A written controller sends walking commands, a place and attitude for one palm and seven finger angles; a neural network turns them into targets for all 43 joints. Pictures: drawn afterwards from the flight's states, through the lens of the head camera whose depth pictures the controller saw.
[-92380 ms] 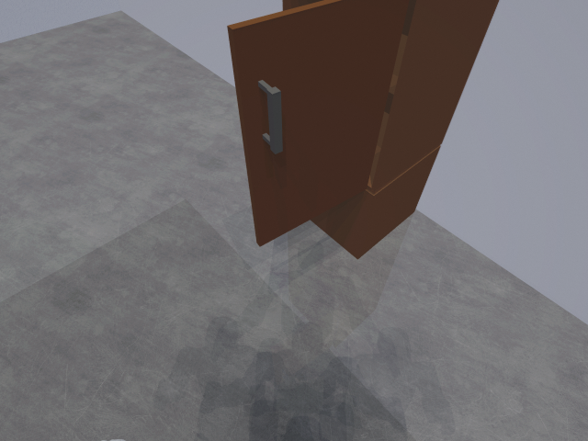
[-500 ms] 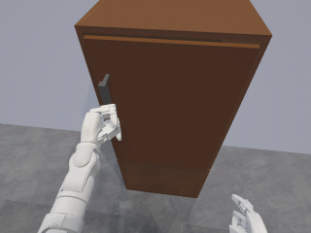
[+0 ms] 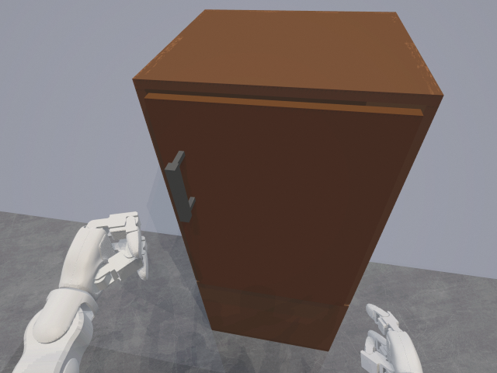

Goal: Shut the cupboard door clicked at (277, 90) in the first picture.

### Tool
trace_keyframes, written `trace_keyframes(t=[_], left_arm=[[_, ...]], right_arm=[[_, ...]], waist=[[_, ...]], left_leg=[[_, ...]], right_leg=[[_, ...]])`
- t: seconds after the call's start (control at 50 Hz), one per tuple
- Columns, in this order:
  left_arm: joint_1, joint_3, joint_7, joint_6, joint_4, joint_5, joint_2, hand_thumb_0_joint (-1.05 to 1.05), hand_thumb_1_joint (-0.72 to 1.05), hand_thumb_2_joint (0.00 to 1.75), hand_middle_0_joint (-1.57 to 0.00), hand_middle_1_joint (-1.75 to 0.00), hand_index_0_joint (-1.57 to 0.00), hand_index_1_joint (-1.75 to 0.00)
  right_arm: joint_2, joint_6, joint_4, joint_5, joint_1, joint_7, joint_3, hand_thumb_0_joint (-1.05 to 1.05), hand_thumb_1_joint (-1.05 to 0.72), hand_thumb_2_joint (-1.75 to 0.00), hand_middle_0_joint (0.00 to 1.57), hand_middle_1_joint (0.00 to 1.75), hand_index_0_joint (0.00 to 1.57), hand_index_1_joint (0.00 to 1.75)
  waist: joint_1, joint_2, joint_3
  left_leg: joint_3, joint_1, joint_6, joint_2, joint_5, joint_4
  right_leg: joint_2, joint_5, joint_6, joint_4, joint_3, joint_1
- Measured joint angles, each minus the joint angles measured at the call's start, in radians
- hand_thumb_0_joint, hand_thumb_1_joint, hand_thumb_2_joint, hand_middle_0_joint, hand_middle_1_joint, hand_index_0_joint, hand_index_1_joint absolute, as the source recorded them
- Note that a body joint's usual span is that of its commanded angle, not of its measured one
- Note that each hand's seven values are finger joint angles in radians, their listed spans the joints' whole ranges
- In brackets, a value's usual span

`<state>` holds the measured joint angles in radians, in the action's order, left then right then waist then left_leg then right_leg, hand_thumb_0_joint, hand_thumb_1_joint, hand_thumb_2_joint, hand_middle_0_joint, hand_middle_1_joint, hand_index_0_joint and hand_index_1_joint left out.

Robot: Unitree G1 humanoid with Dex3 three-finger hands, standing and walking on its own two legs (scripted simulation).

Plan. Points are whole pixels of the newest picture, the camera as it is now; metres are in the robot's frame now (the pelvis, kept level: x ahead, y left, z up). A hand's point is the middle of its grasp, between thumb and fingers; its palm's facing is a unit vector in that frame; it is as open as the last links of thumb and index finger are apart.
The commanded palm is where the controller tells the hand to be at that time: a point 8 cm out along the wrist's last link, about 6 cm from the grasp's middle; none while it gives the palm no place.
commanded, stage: draw the hand back to the body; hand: left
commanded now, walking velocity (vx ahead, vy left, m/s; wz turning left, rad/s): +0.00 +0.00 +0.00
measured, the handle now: (183, 187) +0.41 +0.16 +0.09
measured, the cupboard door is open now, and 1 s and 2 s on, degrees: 0 0 0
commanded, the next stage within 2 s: step back with the hand held close in 1.04 s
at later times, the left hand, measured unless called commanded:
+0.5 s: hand (50, 289) +0.17 +0.25 +0.16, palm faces +0.36 -0.86 -0.36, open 4.9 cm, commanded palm +0.12 +0.29 +0.18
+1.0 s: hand (26, 283) +0.17 +0.28 +0.17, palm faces +0.43 -0.82 -0.38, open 7.4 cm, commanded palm +0.12 +0.32 +0.19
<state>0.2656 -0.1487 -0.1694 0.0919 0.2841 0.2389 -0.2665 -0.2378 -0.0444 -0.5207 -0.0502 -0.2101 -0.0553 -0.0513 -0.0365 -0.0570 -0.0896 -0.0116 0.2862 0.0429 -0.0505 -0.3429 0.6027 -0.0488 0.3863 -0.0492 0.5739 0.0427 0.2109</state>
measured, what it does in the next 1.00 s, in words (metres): stands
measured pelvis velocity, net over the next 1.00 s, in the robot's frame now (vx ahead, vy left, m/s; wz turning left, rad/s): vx -0.02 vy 0.02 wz -0.02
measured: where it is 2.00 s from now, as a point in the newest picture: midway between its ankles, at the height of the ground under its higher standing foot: outside the picture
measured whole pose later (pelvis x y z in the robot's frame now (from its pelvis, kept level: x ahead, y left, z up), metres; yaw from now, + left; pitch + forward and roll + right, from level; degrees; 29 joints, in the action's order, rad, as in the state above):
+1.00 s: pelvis -0.02 +0.02 +0.01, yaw -1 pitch -4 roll +0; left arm 0.46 -0.31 0.11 -0.05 0.37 0.08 -0.34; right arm -0.22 -0.07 -0.63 -0.02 -0.19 -0.06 -0.03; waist -0.06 -0.06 -0.01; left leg 0.01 0.12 0.07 -0.06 -0.23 0.41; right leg -0.04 0.27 -0.03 0.38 0.02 0.05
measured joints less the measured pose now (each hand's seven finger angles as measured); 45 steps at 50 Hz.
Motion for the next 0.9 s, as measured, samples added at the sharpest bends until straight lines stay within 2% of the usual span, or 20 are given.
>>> trace_keyframes(t=[0.04, 0.1, 0.18, 0.28, 0.5, 0.74, 0.9], left_arm=[[0.009, 0.0, 0.073, -0.018, 0.006, -0.056, -0.019, 0.02, 0.9, 0.89, -1.24, -1.43, -1.23, -1.43], [0.034, -0.005, 0.155, -0.032, 0.007, -0.105, -0.019, 0.02, 0.9, 0.89, -1.18, -1.36, -1.17, -1.37], [0.08, -0.003, 0.213, -0.051, 0.01, -0.135, -0.023, 0.02, 0.9, 0.89, -1.08, -1.26, -1.08, -1.27], [0.099, -0.015, 0.253, -0.081, 0.011, -0.152, -0.041, 0.02, 0.9, 0.89, -0.96, -1.12, -0.95, -1.12], [0.138, -0.109, 0.268, -0.151, 0.012, -0.149, -0.067, 0.02, 0.9, 0.89, -0.66, -0.8, -0.66, -0.8], [0.213, -0.198, 0.277, -0.172, 0.079, -0.153, -0.093, 0.02, 0.89, 0.89, -0.34, -0.45, -0.34, -0.45], [0.18, -0.176, 0.279, -0.155, 0.056, -0.158, -0.065, 0.02, 0.89, 0.89, -0.24, -0.33, -0.23, -0.34]], right_arm=[[0.004, 0.009, -0.012, 0.01, 0.003, -0.005, 0.002, 0.01, -0.9, -0.9, 0.2, 0.3, 0.2, 0.3], [0.005, 0.029, -0.024, 0.018, 0.009, -0.007, 0.006, 0.01, -0.9, -0.9, 0.2, 0.3, 0.2, 0.3], [0.007, 0.047, -0.047, 0.024, 0.005, -0.011, 0.006, 0.01, -0.9, -0.9, 0.2, 0.3, 0.2, 0.3], [0.008, 0.04, -0.087, 0.025, -0.003, -0.021, 0.005, 0.02, -0.9, -0.9, 0.2, 0.3, 0.2, 0.3], [0.011, 0.007, -0.11, 0.024, 0.015, -0.012, 0.015, 0.02, -0.9, -0.9, 0.2, 0.3, 0.2, 0.3], [0.001, -0.027, -0.117, 0.024, 0.013, -0.009, 0.032, 0.02, -0.9, -0.9, 0.2, 0.3, 0.2, 0.3], [0.005, -0.024, -0.118, 0.028, 0.026, -0.003, 0.03, 0.02, -0.9, -0.9, 0.2, 0.3, 0.2, 0.3]], waist=[[0.005, 0.0, 0.004], [0.012, -0.009, 0.026], [0.01, -0.012, 0.05], [0.001, -0.015, 0.07], [0.002, -0.031, 0.085], [-0.027, -0.026, 0.082], [-0.032, -0.016, 0.087]], left_leg=[[0.004, -0.015, -0.001, -0.002, 0.013, -0.02], [0.008, -0.038, 0.0, -0.001, 0.039, -0.052], [0.013, -0.066, 0.002, 0.001, 0.072, -0.091], [0.009, -0.098, 0.003, 0.004, 0.098, -0.121], [0.02, -0.144, 0.009, 0.004, 0.136, -0.176], [0.019, -0.161, 0.018, -0.003, 0.128, -0.183], [0.017, -0.162, 0.023, -0.013, 0.126, -0.191]], right_leg=[[0.002, -0.005, -0.004, -0.016, -0.005, -0.013], [0.002, -0.031, -0.002, -0.043, -0.009, -0.032], [0.001, -0.063, -0.002, -0.076, -0.015, -0.055], [-0.003, -0.095, -0.002, -0.118, -0.012, -0.093], [-0.001, -0.139, 0.006, -0.176, -0.024, -0.137], [0.006, -0.135, 0.014, -0.192, -0.024, -0.16], [0.015, -0.124, 0.019, -0.188, -0.022, -0.156]])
